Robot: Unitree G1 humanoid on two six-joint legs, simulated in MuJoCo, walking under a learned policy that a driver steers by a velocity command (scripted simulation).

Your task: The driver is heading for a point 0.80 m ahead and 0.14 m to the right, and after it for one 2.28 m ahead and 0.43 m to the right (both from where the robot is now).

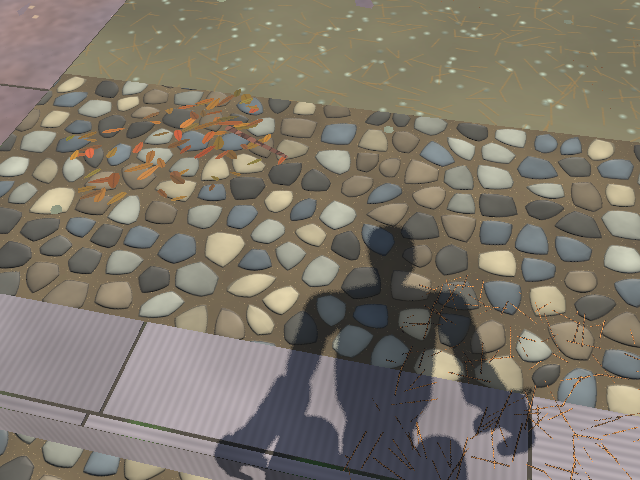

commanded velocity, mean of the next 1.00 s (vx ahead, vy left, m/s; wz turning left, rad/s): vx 0.50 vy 0.00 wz -0.06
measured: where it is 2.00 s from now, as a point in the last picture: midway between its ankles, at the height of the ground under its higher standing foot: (398, 228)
